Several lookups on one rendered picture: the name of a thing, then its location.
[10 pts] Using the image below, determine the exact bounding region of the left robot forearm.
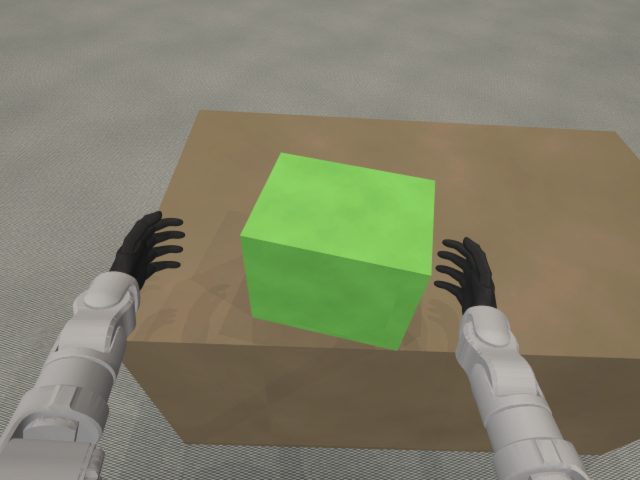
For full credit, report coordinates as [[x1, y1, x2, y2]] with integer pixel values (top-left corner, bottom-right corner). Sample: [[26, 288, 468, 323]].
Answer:
[[0, 271, 140, 454]]

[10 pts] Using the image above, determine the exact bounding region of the right robot forearm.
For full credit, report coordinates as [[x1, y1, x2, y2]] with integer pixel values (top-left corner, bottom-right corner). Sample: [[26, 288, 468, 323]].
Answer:
[[455, 306, 591, 480]]

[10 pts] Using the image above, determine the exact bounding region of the robot left upper arm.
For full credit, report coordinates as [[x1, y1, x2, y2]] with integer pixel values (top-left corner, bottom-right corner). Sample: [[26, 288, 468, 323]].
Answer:
[[0, 438, 105, 480]]

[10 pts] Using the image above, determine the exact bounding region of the carton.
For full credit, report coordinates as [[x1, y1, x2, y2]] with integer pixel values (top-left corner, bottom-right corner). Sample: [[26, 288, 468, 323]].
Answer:
[[240, 153, 435, 351]]

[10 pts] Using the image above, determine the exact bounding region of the pedestal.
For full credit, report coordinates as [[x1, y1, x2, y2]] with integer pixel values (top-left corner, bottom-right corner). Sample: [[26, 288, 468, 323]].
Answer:
[[122, 110, 640, 455]]

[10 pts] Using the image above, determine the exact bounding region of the left robot hand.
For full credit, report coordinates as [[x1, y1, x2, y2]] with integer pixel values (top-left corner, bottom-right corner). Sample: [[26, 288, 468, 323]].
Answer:
[[109, 211, 185, 290]]

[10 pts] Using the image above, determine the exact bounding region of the right robot hand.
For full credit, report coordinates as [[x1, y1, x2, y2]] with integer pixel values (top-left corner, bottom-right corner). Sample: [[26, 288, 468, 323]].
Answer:
[[434, 237, 497, 315]]

